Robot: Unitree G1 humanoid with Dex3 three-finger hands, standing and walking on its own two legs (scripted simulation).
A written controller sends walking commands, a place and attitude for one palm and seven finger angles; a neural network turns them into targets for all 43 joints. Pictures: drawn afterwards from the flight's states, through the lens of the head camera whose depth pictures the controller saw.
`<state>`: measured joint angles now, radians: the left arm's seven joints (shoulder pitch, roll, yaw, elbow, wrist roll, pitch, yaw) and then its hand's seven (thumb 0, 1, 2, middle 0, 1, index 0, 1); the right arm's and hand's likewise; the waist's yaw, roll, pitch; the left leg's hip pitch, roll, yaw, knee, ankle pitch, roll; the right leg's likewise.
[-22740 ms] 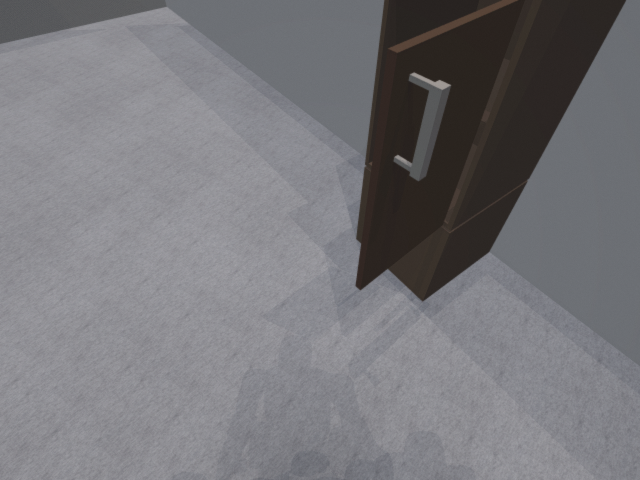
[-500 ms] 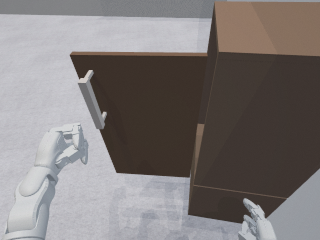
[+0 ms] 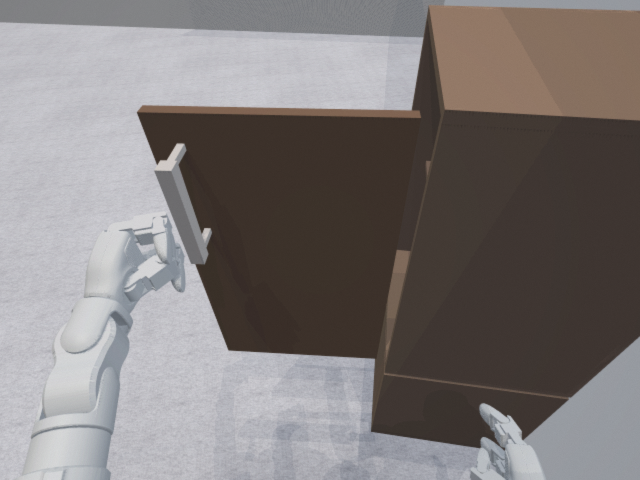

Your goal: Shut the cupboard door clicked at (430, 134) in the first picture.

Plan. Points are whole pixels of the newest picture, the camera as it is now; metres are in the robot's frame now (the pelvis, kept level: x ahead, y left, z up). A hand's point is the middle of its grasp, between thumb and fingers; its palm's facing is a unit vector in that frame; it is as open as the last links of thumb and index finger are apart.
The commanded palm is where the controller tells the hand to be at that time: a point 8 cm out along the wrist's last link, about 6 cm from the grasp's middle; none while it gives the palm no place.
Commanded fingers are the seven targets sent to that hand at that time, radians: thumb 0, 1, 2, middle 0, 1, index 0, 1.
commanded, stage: bring the fist close to the handle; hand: left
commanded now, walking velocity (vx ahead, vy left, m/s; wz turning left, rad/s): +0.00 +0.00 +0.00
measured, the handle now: (189, 207) +0.43 +0.22 +0.13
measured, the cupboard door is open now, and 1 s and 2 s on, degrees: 95 91 74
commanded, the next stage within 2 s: push the door shut along its arc in 0.52 s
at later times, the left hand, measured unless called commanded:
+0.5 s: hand (188, 259) +0.34 +0.19 +0.13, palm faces +0.04 -1.00 -0.03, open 3.1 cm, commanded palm +0.31 +0.23 +0.13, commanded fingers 0.00 0.90 0.90 -1.30 -1.50 -1.30 -1.50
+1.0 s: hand (195, 234) +0.37 +0.19 +0.13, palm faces -0.04 -1.00 -0.03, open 3.2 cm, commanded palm +0.36 +0.23 +0.13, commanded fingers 0.00 0.90 0.90 -1.30 -1.50 -1.30 -1.50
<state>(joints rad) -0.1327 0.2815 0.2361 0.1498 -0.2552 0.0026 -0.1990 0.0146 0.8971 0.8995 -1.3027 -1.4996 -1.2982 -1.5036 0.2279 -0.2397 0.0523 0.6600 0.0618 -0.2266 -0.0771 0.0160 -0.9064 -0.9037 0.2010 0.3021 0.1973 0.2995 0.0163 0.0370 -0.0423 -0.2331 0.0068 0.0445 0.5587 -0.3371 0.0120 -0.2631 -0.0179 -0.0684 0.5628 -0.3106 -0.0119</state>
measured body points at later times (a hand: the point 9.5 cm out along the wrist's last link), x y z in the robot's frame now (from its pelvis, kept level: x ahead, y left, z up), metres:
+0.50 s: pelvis +0.00 +0.00 +0.00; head +0.00 -0.02 +0.45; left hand +0.33 +0.24 +0.13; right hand +0.14 -0.24 -0.09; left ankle -0.03 +0.11 -0.73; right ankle -0.01 -0.11 -0.73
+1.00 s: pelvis -0.01 -0.01 +0.00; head +0.00 -0.02 +0.45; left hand +0.37 +0.24 +0.14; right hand +0.12 -0.26 -0.10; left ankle -0.03 +0.11 -0.73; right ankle -0.01 -0.11 -0.73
